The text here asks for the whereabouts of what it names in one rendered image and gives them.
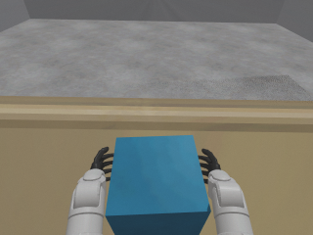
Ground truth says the robot left forearm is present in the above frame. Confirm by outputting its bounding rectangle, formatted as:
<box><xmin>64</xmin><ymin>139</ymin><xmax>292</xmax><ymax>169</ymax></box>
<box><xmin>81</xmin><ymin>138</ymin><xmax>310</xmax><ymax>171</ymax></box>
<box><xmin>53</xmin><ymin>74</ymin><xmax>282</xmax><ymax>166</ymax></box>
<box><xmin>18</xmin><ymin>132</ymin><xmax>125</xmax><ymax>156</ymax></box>
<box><xmin>66</xmin><ymin>168</ymin><xmax>107</xmax><ymax>235</ymax></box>

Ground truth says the robot left hand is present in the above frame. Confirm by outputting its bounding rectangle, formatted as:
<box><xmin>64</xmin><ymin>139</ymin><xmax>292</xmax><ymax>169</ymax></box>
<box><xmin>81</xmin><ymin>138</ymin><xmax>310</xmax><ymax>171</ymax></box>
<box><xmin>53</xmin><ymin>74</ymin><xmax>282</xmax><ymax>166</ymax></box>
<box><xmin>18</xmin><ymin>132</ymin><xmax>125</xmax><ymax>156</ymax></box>
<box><xmin>90</xmin><ymin>147</ymin><xmax>114</xmax><ymax>181</ymax></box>

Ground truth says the robot right hand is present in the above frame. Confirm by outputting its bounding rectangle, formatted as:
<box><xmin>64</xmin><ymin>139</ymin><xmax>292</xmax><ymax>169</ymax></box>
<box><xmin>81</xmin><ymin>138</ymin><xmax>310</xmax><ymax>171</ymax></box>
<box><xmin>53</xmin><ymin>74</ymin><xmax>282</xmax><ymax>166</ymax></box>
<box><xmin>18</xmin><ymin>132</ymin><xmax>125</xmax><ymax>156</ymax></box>
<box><xmin>198</xmin><ymin>148</ymin><xmax>221</xmax><ymax>184</ymax></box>

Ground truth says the robot right forearm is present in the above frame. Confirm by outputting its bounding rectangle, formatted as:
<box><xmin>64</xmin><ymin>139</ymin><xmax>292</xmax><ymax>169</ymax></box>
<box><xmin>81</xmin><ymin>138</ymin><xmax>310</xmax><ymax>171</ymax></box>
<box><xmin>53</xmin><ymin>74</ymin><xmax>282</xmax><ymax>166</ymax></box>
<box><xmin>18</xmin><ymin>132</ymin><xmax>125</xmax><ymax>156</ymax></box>
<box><xmin>207</xmin><ymin>169</ymin><xmax>253</xmax><ymax>235</ymax></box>

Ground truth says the carton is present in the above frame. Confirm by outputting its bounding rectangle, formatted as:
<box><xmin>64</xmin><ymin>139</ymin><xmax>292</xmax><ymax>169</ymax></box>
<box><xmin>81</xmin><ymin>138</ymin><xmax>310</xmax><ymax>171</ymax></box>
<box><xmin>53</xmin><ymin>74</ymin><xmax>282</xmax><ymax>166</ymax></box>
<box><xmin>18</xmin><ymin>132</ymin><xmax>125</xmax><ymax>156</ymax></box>
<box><xmin>105</xmin><ymin>135</ymin><xmax>211</xmax><ymax>235</ymax></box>

